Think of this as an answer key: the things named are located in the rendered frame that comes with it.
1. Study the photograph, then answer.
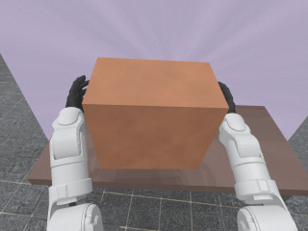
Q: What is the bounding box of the robot right upper arm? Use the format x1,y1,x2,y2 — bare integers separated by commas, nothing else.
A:
237,205,296,231

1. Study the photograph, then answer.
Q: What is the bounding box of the table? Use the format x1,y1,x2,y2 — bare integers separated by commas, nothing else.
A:
27,105,308,207

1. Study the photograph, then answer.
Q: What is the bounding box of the robot left upper arm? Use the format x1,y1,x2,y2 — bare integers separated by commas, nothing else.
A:
47,203,104,231

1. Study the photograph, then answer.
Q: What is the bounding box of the robot right hand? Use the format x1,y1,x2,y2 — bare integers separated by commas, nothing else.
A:
218,81,236,114

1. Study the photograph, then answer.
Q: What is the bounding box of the right robot forearm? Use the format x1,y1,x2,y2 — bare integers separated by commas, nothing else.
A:
218,113,298,231

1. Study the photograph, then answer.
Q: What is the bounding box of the robot left hand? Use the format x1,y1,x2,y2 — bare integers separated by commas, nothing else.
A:
65,75,90,113

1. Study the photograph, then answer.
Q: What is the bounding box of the carton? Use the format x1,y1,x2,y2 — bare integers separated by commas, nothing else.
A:
82,57,229,169

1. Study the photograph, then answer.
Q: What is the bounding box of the left robot forearm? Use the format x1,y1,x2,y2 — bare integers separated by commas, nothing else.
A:
46,107,93,231

